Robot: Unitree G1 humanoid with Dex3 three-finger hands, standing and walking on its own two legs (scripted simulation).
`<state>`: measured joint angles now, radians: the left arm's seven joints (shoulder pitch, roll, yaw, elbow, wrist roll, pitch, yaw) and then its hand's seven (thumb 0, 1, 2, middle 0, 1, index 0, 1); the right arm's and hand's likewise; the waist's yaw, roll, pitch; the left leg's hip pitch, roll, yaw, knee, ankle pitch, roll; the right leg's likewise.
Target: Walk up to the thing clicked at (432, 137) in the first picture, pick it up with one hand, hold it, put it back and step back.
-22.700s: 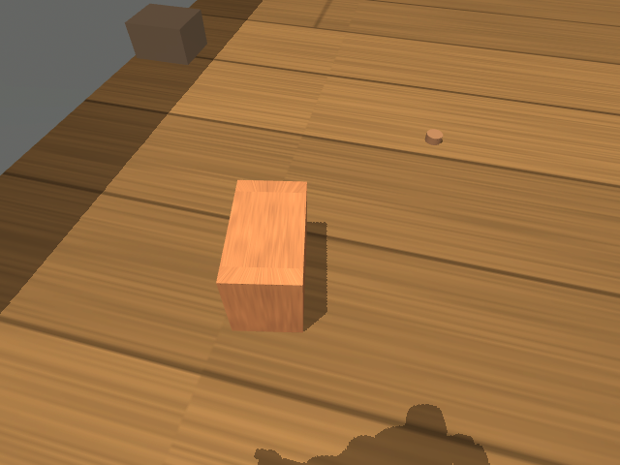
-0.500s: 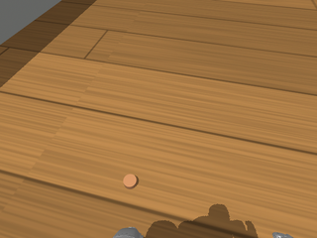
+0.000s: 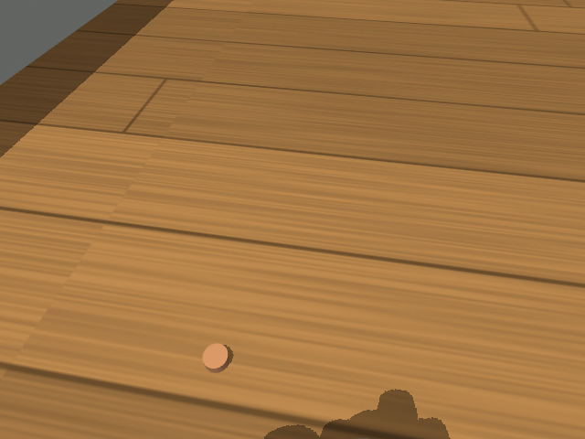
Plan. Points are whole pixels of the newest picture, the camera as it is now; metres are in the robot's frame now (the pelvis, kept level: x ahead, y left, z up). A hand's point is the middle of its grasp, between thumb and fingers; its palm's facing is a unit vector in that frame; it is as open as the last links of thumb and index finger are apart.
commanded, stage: walk up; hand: left
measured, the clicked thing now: (216, 358) +0.51 +0.24 -0.73
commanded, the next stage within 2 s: stand in 1.38 s
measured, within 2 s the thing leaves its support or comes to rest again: neither
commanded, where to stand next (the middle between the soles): +0.12 +0.00 m, yaw +2 degrees
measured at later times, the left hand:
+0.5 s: hand out of the picture +0.07 +0.32 -0.14, palm faces +0.08 -0.91 -0.41, open 7.4 cm
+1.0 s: hand out of the picture +0.11 +0.28 -0.14, palm faces +0.04 -0.94 -0.35, open 7.4 cm
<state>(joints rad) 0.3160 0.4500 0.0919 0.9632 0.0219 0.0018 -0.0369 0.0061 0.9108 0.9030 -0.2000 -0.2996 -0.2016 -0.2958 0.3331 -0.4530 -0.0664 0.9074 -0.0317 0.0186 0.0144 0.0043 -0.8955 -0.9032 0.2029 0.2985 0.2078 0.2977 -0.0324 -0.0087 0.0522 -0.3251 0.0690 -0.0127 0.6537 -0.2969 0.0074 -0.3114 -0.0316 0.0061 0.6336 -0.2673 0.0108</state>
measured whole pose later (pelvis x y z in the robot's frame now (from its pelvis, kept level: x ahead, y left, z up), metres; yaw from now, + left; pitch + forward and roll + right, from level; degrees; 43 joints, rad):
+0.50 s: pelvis +0.04 +0.03 +0.00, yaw +5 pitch -2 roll +2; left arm 0.23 0.42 0.05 0.92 0.00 -0.01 0.01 0.01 0.91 0.90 -0.20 -0.30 -0.21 -0.30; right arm 0.21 -0.41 -0.06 0.94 -0.03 -0.02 0.02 0.00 -0.90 -0.90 0.20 0.30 0.21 0.30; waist 0.02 -0.03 0.13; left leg -0.31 -0.01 0.01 0.61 -0.25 -0.01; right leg -0.31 -0.12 0.00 0.74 -0.40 0.00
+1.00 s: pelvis +0.04 +0.02 +0.02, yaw +3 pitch -3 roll +0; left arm 0.11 0.37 0.00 1.09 0.00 0.00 -0.02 0.01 0.91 0.90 -0.20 -0.30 -0.20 -0.30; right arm 0.03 -0.37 0.01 1.07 0.00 -0.01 0.01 0.00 -0.90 -0.90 0.20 0.30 0.21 0.30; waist 0.01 0.00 0.09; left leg -0.22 0.05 0.03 0.49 -0.21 -0.03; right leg -0.20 -0.02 0.01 0.50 -0.25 0.02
